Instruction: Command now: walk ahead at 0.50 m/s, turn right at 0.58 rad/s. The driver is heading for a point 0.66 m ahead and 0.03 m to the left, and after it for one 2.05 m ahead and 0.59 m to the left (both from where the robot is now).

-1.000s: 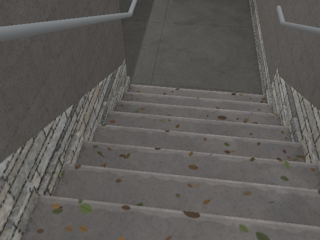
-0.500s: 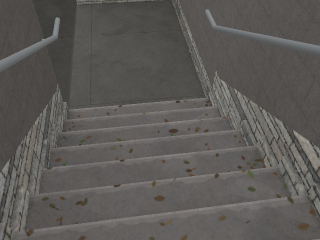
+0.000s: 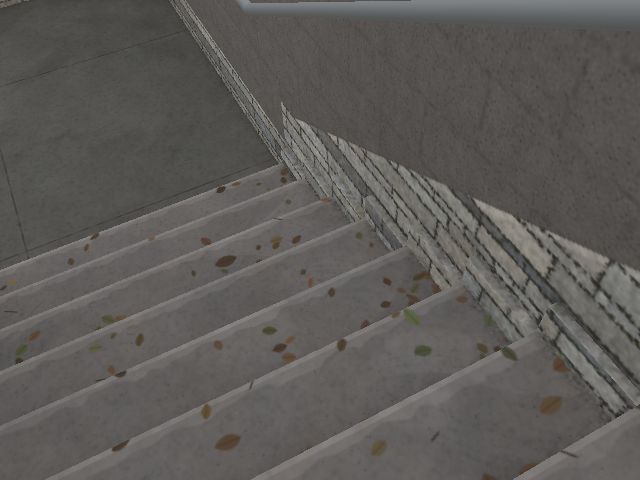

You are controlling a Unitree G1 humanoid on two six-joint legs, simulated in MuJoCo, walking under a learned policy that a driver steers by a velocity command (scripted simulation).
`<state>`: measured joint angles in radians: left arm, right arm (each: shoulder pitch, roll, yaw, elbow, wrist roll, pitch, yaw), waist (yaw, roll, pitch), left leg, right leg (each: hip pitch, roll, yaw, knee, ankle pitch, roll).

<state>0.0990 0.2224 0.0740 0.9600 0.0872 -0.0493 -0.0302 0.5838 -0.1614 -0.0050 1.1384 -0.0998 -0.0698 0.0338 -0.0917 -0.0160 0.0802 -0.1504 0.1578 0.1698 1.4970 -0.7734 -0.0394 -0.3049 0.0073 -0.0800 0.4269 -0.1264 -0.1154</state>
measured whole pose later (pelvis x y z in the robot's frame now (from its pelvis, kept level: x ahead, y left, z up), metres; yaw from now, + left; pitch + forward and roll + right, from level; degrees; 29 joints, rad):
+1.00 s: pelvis +0.47 +0.06 -0.18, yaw -4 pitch +1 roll +2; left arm 0.05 0.18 0.01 0.89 0.10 -0.05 -0.05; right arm 0.58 -0.15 0.00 1.12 -0.10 -0.13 -0.01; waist -0.07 -0.03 -0.04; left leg -0.07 -0.07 0.04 0.59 -0.54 0.06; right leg -0.68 -0.08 0.07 0.80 0.15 -0.03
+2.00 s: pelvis +0.99 +0.14 -0.47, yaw +28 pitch +0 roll +2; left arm 0.26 0.22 0.03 0.96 0.09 -0.11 -0.01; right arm 0.45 -0.21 -0.05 1.10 -0.06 -0.09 0.09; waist -0.04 -0.04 -0.01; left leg -0.28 -0.09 0.02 0.59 -0.32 0.09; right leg -0.72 -0.15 0.02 1.41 -0.34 -0.03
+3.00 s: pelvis +1.27 +0.24 -0.61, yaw +32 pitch -1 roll +0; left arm 0.24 0.19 0.02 1.03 0.00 0.01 0.01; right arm 0.20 -0.18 -0.04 1.04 0.01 0.01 -0.03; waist 0.01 0.01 0.03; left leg -0.26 0.05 0.08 0.60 -0.32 0.00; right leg -0.19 -0.01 -0.09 0.56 -0.36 -0.01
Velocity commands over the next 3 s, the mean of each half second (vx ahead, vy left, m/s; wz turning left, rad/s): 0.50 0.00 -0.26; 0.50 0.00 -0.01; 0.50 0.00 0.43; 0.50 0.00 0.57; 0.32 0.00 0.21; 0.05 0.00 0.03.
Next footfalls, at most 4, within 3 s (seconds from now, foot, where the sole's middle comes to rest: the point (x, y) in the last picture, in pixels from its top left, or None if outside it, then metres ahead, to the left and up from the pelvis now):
0.56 left None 0.38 0.17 -0.93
1.20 right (373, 387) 0.78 -0.15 -1.08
1.80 left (240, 360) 0.98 0.24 -1.23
2.26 right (268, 289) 1.33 0.15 -1.38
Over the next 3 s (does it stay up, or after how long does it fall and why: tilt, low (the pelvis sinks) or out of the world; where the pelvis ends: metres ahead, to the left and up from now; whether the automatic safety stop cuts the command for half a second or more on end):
stays up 1.27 0.24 -0.61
